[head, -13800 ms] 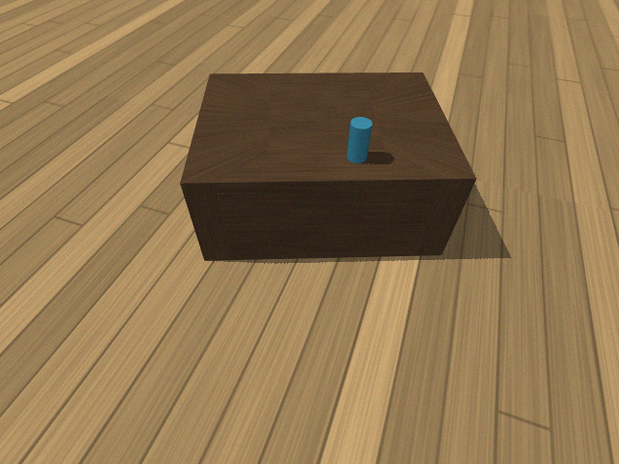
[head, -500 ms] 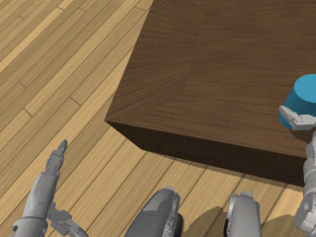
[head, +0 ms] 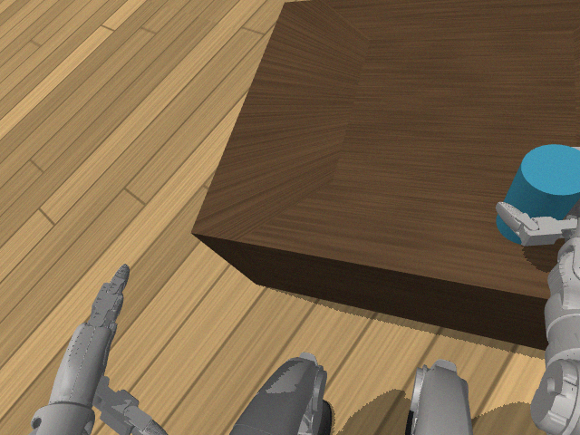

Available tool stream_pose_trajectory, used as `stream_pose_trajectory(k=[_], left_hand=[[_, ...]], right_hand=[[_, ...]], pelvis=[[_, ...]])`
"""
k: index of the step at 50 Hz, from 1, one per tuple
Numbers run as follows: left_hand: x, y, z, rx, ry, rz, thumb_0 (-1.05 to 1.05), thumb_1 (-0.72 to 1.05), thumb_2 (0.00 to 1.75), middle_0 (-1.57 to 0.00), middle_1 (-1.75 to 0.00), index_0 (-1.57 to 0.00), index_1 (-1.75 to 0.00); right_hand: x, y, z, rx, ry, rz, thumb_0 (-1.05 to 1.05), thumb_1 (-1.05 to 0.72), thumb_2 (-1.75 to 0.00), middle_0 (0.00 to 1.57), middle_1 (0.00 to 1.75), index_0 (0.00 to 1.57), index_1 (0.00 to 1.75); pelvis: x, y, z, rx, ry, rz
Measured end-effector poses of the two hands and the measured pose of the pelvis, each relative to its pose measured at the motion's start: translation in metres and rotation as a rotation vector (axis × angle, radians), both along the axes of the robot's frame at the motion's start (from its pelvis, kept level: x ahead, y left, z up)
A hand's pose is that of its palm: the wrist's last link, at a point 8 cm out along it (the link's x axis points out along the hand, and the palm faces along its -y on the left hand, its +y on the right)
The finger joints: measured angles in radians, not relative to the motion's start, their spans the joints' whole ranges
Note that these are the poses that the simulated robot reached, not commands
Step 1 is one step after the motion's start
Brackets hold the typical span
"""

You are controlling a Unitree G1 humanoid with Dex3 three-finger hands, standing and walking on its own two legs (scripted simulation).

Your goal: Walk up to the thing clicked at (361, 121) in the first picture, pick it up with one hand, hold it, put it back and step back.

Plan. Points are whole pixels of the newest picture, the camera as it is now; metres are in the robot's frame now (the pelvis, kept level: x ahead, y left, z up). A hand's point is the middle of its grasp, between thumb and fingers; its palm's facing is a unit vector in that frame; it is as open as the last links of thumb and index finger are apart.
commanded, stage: lift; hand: right
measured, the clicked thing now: (538, 199) +0.47 -0.23 -0.05
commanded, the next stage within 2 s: hold in 1.40 s
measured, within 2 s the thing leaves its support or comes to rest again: neither
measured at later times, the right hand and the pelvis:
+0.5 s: hand (566, 214) +0.40 -0.22 +0.04, palm faces +0.23 +0.97 -0.03, open 10.0 cm; pelvis +0.01 +0.00 +0.05, yaw -3 degrees
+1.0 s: hand (563, 230) +0.36 -0.19 +0.09, palm faces +0.23 +0.97 -0.03, open 10.0 cm; pelvis +0.02 +0.00 +0.08, yaw -3 degrees
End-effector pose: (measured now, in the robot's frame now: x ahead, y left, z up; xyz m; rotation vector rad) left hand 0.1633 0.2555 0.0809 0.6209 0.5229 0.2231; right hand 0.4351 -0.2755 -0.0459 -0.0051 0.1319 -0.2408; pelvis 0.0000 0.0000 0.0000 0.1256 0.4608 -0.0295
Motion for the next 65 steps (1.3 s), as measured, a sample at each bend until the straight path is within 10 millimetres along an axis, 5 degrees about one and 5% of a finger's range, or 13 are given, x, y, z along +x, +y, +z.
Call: stream_pose_trajectory(k=[15,30,65], left_hand=[[0.002,-0.006,-0.017,-0.144,0.054,0.034,-0.01,-0.53,0.06,-0.06,-0.05,-0.06,-0.06],[0.015,-0.008,0.000,-0.222,0.023,0.035,-0.01,-0.54,0.06,-0.05,-0.05,-0.05,-0.05],[0.020,-0.002,0.001,-0.324,0.013,0.065,-0.01,-0.52,0.04,-0.05,-0.05,-0.05,-0.05]], right_hand=[[-0.035,0.001,0.052,-0.021,-0.027,0.003,0.01,0.42,-1.12,0.66,1.06,0.73,1.09],[-0.082,0.013,0.104,-0.018,-0.033,-0.001,0.01,0.42,-1.12,0.67,1.06,0.74,1.09],[-0.120,0.039,0.158,-0.022,-0.047,0.006,0.01,0.42,-1.12,0.67,1.06,0.73,1.09]], pelvis=[[0.009,-0.004,0.028,-0.022,-0.059,-0.014],[0.015,-0.004,0.063,-0.062,-0.167,-0.031],[0.021,0.008,0.093,-0.109,-0.284,-0.030]])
